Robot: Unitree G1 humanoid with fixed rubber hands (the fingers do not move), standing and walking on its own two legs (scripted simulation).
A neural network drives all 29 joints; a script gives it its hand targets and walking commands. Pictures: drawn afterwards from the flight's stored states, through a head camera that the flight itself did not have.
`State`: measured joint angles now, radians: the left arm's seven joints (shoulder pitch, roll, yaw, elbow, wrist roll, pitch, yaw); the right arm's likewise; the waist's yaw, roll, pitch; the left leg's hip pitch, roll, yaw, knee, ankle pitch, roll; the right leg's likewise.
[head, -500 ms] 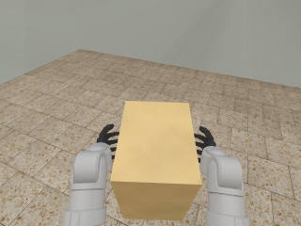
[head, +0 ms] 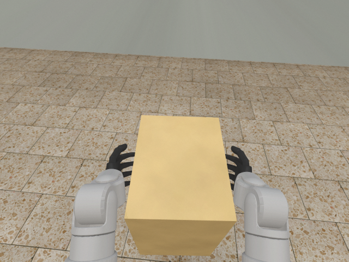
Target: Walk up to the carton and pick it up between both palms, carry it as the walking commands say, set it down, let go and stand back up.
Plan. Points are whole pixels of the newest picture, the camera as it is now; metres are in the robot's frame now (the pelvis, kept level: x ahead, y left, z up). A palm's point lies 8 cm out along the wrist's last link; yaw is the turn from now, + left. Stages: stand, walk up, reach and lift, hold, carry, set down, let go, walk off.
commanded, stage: carry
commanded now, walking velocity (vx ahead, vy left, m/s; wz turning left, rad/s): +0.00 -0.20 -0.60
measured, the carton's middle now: (177, 189) +0.30 +0.00 +0.03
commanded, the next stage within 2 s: none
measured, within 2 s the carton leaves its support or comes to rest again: neither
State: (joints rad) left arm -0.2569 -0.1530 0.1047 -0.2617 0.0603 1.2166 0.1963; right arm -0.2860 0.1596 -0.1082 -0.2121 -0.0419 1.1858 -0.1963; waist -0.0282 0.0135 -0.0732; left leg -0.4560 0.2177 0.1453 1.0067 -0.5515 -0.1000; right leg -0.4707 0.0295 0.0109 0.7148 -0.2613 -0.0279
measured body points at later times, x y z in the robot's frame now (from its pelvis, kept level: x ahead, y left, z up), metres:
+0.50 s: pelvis -0.04 -0.07 +0.01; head -0.04 -0.04 +0.46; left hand +0.27 +0.02 +0.10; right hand +0.23 -0.25 +0.11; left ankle +0.02 +0.05 -0.71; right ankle -0.08 -0.22 -0.65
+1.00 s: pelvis -0.12 -0.16 +0.01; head -0.11 -0.15 +0.46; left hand +0.20 -0.17 +0.09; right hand +0.09 -0.41 +0.10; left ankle -0.04 -0.10 -0.71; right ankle -0.08 -0.27 -0.69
